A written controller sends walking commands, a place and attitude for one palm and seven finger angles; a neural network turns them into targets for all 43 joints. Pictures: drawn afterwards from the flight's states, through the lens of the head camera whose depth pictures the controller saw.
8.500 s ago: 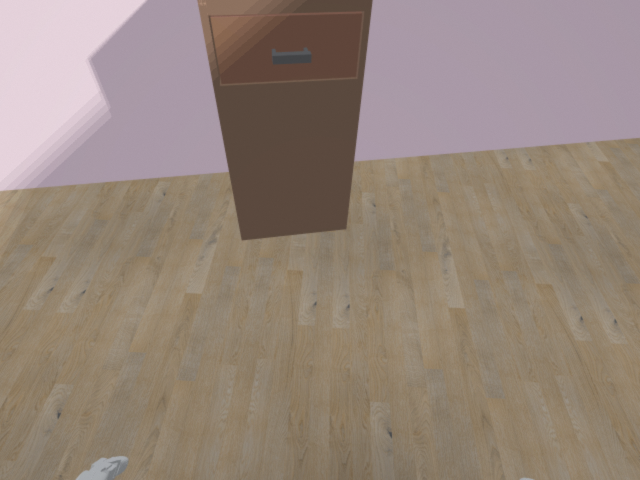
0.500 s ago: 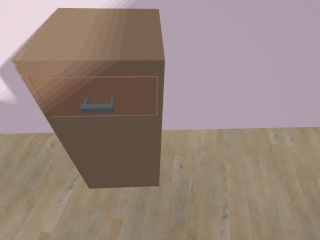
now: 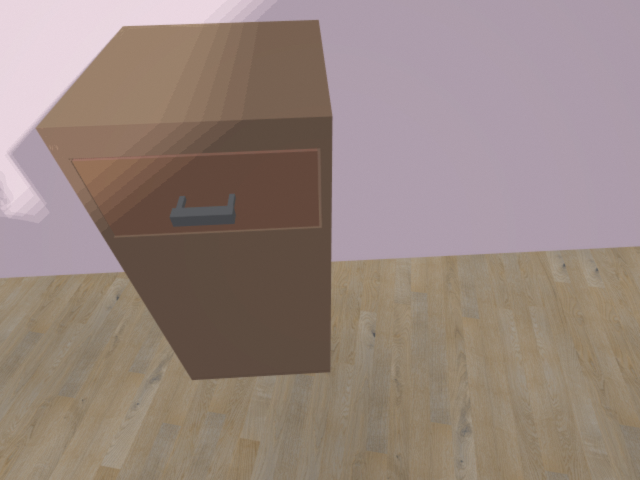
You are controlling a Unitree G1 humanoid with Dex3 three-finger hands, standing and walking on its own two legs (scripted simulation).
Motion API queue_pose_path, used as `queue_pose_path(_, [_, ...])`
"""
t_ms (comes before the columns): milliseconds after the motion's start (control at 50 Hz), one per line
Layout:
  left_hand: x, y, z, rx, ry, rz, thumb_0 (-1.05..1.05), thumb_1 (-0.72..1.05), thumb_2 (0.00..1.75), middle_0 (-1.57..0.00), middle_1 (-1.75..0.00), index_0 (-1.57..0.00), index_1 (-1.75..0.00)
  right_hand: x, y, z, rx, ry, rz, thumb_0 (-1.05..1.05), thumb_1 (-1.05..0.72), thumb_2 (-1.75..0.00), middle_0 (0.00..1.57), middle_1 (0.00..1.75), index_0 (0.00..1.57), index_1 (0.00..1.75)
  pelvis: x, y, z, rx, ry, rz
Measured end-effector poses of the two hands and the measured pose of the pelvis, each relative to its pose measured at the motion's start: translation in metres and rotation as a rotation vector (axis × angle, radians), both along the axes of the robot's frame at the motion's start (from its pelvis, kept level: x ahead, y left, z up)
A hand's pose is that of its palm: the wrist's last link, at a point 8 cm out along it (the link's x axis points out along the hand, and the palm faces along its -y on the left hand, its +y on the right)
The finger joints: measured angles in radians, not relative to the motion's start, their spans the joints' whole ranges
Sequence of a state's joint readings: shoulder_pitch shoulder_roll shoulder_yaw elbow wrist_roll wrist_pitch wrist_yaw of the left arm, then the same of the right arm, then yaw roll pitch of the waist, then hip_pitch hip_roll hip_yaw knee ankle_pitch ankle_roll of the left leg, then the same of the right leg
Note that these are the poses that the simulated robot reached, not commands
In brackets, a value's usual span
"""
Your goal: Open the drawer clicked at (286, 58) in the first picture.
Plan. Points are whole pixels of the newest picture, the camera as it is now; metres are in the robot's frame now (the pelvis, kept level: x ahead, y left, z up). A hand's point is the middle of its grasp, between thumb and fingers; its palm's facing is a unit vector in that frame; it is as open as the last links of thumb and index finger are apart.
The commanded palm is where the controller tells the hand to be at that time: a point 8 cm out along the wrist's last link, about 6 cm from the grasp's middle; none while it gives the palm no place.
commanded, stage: look again from close up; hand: left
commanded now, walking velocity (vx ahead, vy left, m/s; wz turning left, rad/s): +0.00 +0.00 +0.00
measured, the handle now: (205, 208) +0.55 +0.24 +0.01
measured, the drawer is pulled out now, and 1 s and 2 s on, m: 0.00 0.00 0.00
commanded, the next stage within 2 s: raise the hand with hooked fingers in 0.24 s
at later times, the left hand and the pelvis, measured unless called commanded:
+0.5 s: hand out of the picture +0.13 +0.19 -0.09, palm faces -0.05 -0.82 -0.57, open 7.4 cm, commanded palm +0.11 +0.21 -0.04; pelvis +0.00 -0.02 +0.00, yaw -1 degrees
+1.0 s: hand (163, 418) +0.19 +0.21 +0.00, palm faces +0.17 -0.06 -0.98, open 10.0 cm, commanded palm +0.17 +0.20 +0.04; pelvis -0.02 -0.05 -0.03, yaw +1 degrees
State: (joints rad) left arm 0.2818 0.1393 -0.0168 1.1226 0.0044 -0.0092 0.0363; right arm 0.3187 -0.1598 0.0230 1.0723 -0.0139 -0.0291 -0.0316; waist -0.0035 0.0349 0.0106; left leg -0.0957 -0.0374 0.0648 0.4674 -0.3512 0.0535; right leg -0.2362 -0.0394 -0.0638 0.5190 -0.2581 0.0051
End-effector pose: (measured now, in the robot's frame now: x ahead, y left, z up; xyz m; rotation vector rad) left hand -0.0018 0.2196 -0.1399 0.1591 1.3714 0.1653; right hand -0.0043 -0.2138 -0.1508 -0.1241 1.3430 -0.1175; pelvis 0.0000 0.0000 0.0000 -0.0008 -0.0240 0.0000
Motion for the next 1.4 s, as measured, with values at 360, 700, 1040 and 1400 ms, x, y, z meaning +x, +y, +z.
queue_pose_path(360, [-0.009, -0.02, -0.002, -0.019, 0.062, 0.01, 0.01, 0.92, 0.9, -0.2, -0.3, -0.2, -0.3, -0.023, -0.005, 0.002, 0.013, 0.114, -0.025, 0.0, -0.91, -0.9, 0.2, 0.3, 0.2, 0.3, 0.006, -0.012, 0.001, 0.003, 0.019, -0.006])
queue_pose_path(700, [0.185, -0.048, 0.169, 0.898, -0.926, -0.872, 0.01, 0.69, 0.8, -0.21, -0.44, -0.21, -0.44, 0.206, -0.071, 0.087, -0.078, -0.744, 0.14, 0.01, -0.92, -0.9, 0.2, 0.3, 0.2, 0.3, -0.012, -0.031, -0.015, 0.049, 0.157, -0.082])
queue_pose_path(1040, [0.189, -0.019, 0.2, 1.269, -0.929, -0.849, 0.0, 0.26, 0.63, -0.27, -0.7, -0.27, -0.7, 0.219, -0.012, 0.047, 0.058, -0.633, 0.256, 0.01, -0.91, -0.9, 0.2, 0.3, 0.2, 0.3, -0.021, -0.043, -0.029, 0.021, 0.14, 0.007])
queue_pose_path(1400, [0.206, -0.002, 0.239, 1.185, -0.935, -0.925, 0.0, -0.15, 0.46, -0.3, -0.97, -0.3, -0.97, 0.146, -0.056, 0.044, -0.085, -0.43, 0.132, 0.01, -0.91, -0.9, 0.2, 0.3, 0.2, 0.3, -0.019, -0.019, -0.005, 0.014, 0.064, -0.018])
